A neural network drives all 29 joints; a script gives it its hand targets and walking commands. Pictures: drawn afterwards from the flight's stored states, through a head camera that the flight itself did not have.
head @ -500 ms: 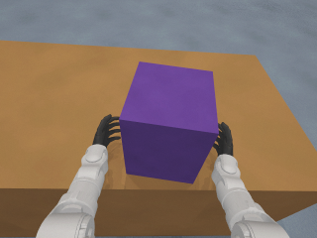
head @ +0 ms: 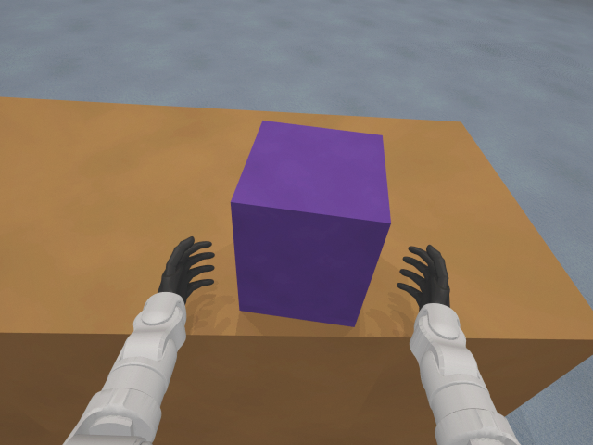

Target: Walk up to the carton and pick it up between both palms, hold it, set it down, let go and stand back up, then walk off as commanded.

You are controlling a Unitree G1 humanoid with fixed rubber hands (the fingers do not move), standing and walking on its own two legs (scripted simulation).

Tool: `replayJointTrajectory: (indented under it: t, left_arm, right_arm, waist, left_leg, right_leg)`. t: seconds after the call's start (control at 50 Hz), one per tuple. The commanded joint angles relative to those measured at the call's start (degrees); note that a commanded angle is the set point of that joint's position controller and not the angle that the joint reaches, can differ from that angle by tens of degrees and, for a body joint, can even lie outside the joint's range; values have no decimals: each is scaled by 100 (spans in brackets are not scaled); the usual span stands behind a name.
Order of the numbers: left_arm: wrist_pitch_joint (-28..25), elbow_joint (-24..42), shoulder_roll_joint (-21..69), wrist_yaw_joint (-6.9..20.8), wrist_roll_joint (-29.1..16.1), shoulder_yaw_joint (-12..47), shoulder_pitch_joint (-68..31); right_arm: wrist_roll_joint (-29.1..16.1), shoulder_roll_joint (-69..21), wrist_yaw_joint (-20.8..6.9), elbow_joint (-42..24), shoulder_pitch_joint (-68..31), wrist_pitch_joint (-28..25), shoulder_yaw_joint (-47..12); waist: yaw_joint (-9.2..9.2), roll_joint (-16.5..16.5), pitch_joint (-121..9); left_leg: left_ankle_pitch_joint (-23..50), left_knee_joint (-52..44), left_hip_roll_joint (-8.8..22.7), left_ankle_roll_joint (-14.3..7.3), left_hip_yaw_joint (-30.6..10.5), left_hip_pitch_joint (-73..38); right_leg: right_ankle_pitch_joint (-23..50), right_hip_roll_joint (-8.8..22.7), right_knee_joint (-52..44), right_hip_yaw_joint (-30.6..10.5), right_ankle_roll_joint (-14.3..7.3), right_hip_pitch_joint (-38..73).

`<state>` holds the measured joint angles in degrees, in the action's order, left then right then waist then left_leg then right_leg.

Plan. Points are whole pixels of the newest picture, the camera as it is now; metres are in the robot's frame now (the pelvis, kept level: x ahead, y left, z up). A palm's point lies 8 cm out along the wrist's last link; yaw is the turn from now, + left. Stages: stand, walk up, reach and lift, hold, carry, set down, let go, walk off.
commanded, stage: set down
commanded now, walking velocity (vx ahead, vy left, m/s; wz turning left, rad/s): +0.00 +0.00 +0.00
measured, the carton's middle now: (309, 225) +0.47 -0.01 +0.05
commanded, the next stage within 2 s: none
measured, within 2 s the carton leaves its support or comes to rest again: neither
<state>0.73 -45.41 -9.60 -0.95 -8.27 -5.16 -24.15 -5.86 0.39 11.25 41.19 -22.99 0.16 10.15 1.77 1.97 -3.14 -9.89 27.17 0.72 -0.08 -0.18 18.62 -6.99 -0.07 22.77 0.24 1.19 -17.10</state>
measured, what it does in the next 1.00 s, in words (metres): stands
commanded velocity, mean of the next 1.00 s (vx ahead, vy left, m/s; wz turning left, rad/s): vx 0.00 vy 0.00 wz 0.00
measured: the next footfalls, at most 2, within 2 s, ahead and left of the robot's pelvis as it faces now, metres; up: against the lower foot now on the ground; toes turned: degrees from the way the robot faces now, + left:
none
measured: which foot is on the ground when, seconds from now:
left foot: down 0.00-1.00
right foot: down 0.00-1.00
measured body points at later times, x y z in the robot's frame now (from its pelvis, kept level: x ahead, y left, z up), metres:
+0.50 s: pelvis +0.03 +0.00 +0.00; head +0.02 +0.02 +0.45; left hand +0.29 +0.21 +0.01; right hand +0.28 -0.20 +0.04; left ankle +0.05 +0.11 -0.74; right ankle +0.05 -0.13 -0.74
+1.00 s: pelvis +0.03 +0.00 +0.00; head +0.02 +0.02 +0.45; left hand +0.25 +0.22 +0.01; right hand +0.22 -0.21 +0.02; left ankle +0.05 +0.11 -0.74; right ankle +0.05 -0.13 -0.74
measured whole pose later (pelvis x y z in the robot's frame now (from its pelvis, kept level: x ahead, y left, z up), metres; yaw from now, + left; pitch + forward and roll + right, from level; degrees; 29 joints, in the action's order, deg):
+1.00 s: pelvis +0.03 +0.00 +0.00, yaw +0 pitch -4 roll -1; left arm 14.2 3.0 -11.5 0.3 -9.3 -3.3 16.9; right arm -6.4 0.5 6.9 -2.2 19.8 6.6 3.6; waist 1.8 2.0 2.6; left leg -13.2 27.2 0.7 -0.1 -0.2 10.2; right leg -10.3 -0.1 22.8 0.2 1.1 -8.7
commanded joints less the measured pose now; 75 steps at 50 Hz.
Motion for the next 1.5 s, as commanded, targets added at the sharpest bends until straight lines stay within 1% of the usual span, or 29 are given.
replayJointTrajectory:
  t: [0.0, 0.08, 0.12, 0.16, 0.18, 0.2, 0.26, 0.3, 0.32, 0.34, 0.4, 0.44, 0.46, 0.5, 0.58, 0.6, 0.72, 0.78, 0.8, 1.02, 1.12, 1.18, 1.2, 1.24, 1.3, 1.4, 1.42, 1.46, 1.48]
  left_arm:
    - [-264, 2148, -1542, 87, -230, 370, -2143]
    - [-95, 2655, -1489, 108, -276, 427, -1569]
    - [-59, 2690, -1564, 107, -420, 527, -1843]
    - [2, 3158, -1477, 118, -335, 411, -806]
    - [52, 3556, -1499, 142, -319, 401, -544]
    - [102, 3627, -1554, 159, -346, 453, -682]
    - [246, 4267, -1568, 152, -326, 401, -153]
    - [392, 4592, -1508, 186, -291, 412, 507]
    - [483, 4888, -1470, 204, -241, 314, 1061]
    - [546, 4942, -1437, 236, -277, 357, 1037]
    - [684, 5534, -1535, 225, -257, 309, 1440]
    - [753, 5610, -1546, 239, -269, 262, 1675]
    - [786, 5985, -1443, 247, -228, 288, 2405]
    - [742, 6010, -1581, 224, -308, 342, 1962]
    - [738, 6265, -1590, 233, -335, 338, 2651]
    - [730, 6489, -1577, 185, -270, 327, 2967]
    - [774, 6768, -1632, 141, -278, 362, 3235]
    - [837, 6711, -1611, 111, -291, 384, 3263]
    - [880, 6561, -1524, 99, -211, 420, 3351]
    - [1064, 6219, -1439, 30, -110, 373, 3209]
    - [1096, 5955, -1319, 26, 71, 312, 3469]
    - [1117, 5735, -1212, 20, 131, 380, 3574]
    - [1133, 5583, -1226, 34, 202, 338, 3561]
    - [1060, 5619, -1211, 40, 155, 337, 3750]
    - [1044, 5580, -1156, 22, 233, 394, 3667]
    - [880, 5383, -1126, 23, 280, 350, 3829]
    - [858, 5185, -1069, 49, 295, 401, 3868]
    - [820, 5070, -1001, 44, 347, 465, 3918]
    - [860, 4784, -970, 47, 456, 447, 3929]
  right_arm:
    - [-371, 697, -29, -2449, -1595, -142, -819]
    - [-378, 612, -62, -2945, -1193, -60, -884]
    - [-291, 625, -72, -3117, -1336, 65, -822]
    - [-417, 528, -77, -3566, -442, 2, -1070]
    - [-457, 550, -65, -3967, -215, -15, -1118]
    - [-465, 585, -76, -3927, -297, 34, -1082]
    - [-503, 605, -104, -4344, 222, 124, -1098]
    - [-505, 622, -104, -4543, 865, 151, -1168]
    - [-572, 566, -90, -4899, 1289, 119, -1274]
    - [-533, 614, -92, -4988, 1273, 166, -1235]
    - [-523, 609, -104, -5414, 1844, 216, -1290]
    - [-509, 581, -114, -5643, 2000, 261, -1336]
    - [-539, 554, -137, -5785, 2734, 222, -1432]
    - [-430, 562, -166, -5956, 2413, 286, -1361]
    - [-391, 541, -177, -6375, 3013, 293, -1341]
    - [-397, 577, -228, -6330, 3374, 263, -1344]
    - [-371, 699, -292, -6596, 3784, 306, -1296]
    - [-353, 739, -320, -6677, 3810, 322, -1215]
    - [-322, 721, -371, -6376, 3949, 380, -1222]
    - [-139, 830, -500, -6259, 3956, 447, -1045]
    - [-87, 905, -579, -5944, 4116, 392, -999]
    - [-1, 1028, -648, -5738, 4102, 370, -902]
    - [24, 1036, -667, -5550, 4079, 352, -927]
    - [67, 1013, -694, -5533, 4256, 294, -939]
    - [24, 1099, -759, -5388, 4135, 245, -930]
    - [89, 1118, -831, -5020, 4246, 132, -858]
    - [153, 1099, -839, -4800, 4289, 139, -903]
    - [168, 1075, -872, -4490, 4356, 136, -834]
    - [210, 1187, -920, -4187, 4266, 137, -848]
  waist:
    - [-233, -246, -1796]
    - [-238, -232, -1658]
    - [-164, -213, -1703]
    - [-339, -188, -1813]
    - [-341, -199, -1873]
    - [-256, -223, -1788]
    - [-300, -403, -1627]
    - [-282, -382, -1466]
    - [-376, -318, -1411]
    - [-303, -274, -1278]
    - [-344, -420, -1093]
    - [-382, -328, -861]
    - [-381, -347, -738]
    - [-398, -398, -772]
    - [-488, -377, -536]
    - [-542, -509, -530]
    - [-587, -515, -308]
    - [-544, -439, -55]
    - [-563, -538, 89]
    - [-578, -519, 124]
    - [-603, -638, 152]
    - [-507, -622, 156]
    - [-581, -714, 181]
    - [-539, -567, 105]
    - [-490, -747, 130]
    - [-481, -755, 5]
    - [-453, -646, 77]
    - [-372, -797, 155]
    - [-456, -845, 222]
  left_leg:
    - [-697, -810, -133, 86, 253, -858]
    - [-641, -873, -130, 73, 254, -945]
    - [-899, -866, -124, 18, 241, -788]
    - [-377, -855, -128, 49, 253, -1138]
    - [-135, -840, -117, 71, 235, -1238]
    - [-90, -794, -114, 84, 233, -1138]
    - [96, -810, -103, 120, 238, -1278]
    - [295, -785, -103, 146, 221, -1369]
    - [512, -802, -112, 139, 220, -1482]
    - [575, -794, -109, 129, 229, -1434]
    - [692, -783, -115, 163, 238, -1418]
    - [656, -805, -105, 140, 262, -1349]
    - [852, -802, -90, 165, 231, -1520]
    - [692, -779, -89, 160, 261, -1341]
    - [641, -851, -72, 163, 295, -1366]
    - [648, -898, -67, 195, 250, -1431]
    - [390, -966, -42, 187, 291, -1419]
    - [105, -999, -13, 149, 282, -1325]
    - [-9, -1045, 3, 167, 258, -1318]
    - [-453, -1190, 43, 62, 313, -1029]
    - [-89, -1153, 31, 114, 344, -1102]
    - [19, -1141, 58, 178, 333, -1187]
    - [33, -1135, 41, 176, 382, -1170]
    - [282, -1080, 14, 177, 378, -1258]
    - [266, -1110, 49, 222, 363, -1198]
    - [595, -992, 19, 266, 425, -1407]
    - [585, -997, 9, 274, 422, -1404]
    - [712, -964, 39, 319, 410, -1479]
    - [728, -949, 42, 354, 421, -1512]
  right_leg:
    - [-680, -152, -286, -27, -28, 1227]
    - [-693, -128, -333, -42, -26, 1245]
    - [-1010, -103, -316, -26, -40, 1139]
    - [-516, -110, -328, -50, -36, 1362]
    - [-285, -116, -309, -53, -16, 1415]
    - [-276, -120, -265, -49, -18, 1356]
    - [-259, -131, -302, -62, -64, 1325]
    - [-81, -137, -345, -41, -80, 1391]
    - [105, -139, -359, -70, -81, 1529]
    - [100, -159, -353, -49, -76, 1404]
    - [133, -150, -348, -66, -88, 1422]
    - [52, -135, -401, -82, -78, 1367]
    - [274, -155, -406, -60, -93, 1472]
    - [12, -126, -387, -82, -119, 1251]
    - [-27, -90, -471, -123, -142, 1292]
    - [-32, -86, -489, -105, -160, 1300]
    - [-237, -63, -544, -149, -213, 1189]
    - [-493, -78, -570, -128, -235, 1108]
    - [-637, -73, -590, -121, -262, 1073]
    - [-856, -61, -536, -121, -262, 1270]
    - [-628, -77, -517, -90, -267, 1354]
    - [-600, -144, -536, -52, -302, 1328]
    - [-627, -104, -554, -68, -299, 1282]
    - [-456, -132, -556, -59, -287, 1367]
    - [-459, -152, -524, -30, -304, 1345]
    - [-271, -165, -544, -49, -305, 1278]
    - [-279, -167, -579, -37, -296, 1254]
    - [-218, -174, -575, -52, -349, 1180]
    - [-321, -201, -564, -15, -343, 1052]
